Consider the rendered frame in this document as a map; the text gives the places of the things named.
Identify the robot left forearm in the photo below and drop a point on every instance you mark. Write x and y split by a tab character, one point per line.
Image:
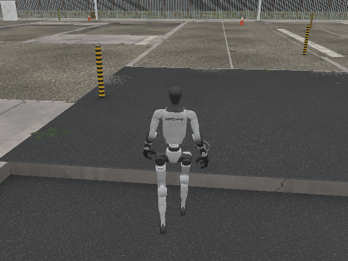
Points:
148	142

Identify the robot left upper arm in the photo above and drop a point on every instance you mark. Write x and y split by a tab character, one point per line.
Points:
154	123

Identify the right robot hand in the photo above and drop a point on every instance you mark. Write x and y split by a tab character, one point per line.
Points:
205	160

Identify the robot right upper arm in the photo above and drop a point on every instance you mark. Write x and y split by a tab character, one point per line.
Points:
194	125

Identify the robot right forearm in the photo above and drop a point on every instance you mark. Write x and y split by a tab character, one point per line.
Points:
201	146

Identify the robot head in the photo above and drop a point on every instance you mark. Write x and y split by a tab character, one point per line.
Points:
175	94

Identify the left robot hand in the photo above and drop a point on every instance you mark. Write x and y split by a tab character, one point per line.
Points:
151	151

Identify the robot torso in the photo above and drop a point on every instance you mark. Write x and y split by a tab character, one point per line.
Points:
174	131

